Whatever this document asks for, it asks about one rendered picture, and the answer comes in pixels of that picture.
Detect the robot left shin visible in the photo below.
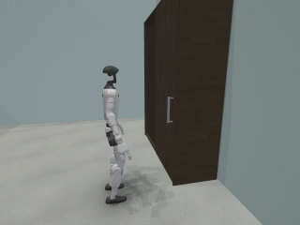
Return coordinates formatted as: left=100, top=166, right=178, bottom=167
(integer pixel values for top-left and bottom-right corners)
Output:
left=109, top=162, right=113, bottom=185

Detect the robot right hand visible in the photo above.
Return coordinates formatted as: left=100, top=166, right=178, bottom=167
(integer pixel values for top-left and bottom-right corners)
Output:
left=117, top=142, right=132, bottom=163

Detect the robot left hand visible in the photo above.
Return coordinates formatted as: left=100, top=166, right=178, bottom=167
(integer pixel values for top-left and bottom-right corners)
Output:
left=116, top=122, right=125, bottom=135

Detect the robot left foot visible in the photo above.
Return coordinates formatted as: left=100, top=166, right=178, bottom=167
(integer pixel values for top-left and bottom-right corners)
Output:
left=105, top=184, right=124, bottom=190

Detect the robot right upper arm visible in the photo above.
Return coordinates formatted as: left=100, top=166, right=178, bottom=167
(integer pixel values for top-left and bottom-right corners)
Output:
left=105, top=89, right=116, bottom=120

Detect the wardrobe door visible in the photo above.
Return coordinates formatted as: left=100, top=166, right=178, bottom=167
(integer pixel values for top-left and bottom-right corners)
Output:
left=146, top=14, right=156, bottom=144
left=155, top=0, right=178, bottom=180

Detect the right robot forearm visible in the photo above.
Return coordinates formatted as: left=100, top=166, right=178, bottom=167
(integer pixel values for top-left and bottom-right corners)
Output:
left=108, top=112, right=124, bottom=144

